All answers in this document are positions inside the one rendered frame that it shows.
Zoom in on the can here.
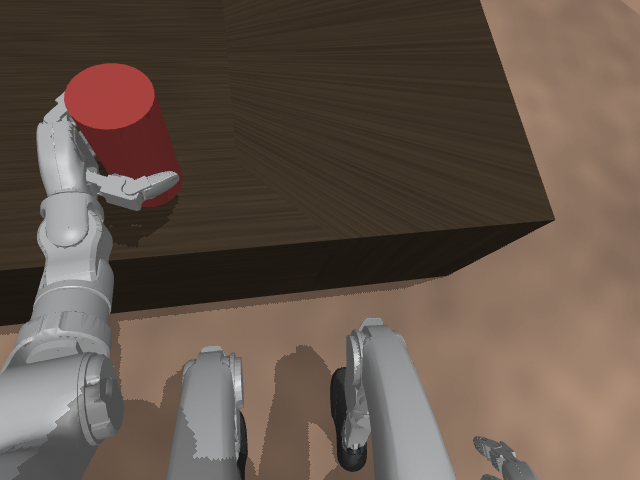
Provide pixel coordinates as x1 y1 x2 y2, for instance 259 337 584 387
64 63 182 207

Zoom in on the right robot foot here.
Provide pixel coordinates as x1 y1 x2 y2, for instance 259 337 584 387
330 367 367 472

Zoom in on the right robot hand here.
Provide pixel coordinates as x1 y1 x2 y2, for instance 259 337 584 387
473 436 539 480

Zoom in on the left robot arm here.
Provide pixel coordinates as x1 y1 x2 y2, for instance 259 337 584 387
0 192 124 480

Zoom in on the left robot hand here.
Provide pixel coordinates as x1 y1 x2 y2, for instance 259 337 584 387
36 92 179 211

